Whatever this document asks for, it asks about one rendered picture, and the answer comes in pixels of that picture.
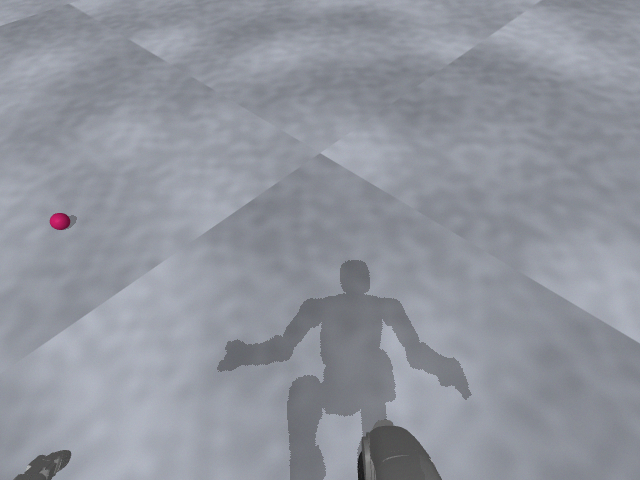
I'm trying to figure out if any left robot hand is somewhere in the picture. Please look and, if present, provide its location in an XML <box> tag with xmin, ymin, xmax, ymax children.
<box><xmin>13</xmin><ymin>450</ymin><xmax>71</xmax><ymax>480</ymax></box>

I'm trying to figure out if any ball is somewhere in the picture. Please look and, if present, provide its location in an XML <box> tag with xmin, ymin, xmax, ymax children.
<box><xmin>50</xmin><ymin>213</ymin><xmax>70</xmax><ymax>230</ymax></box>

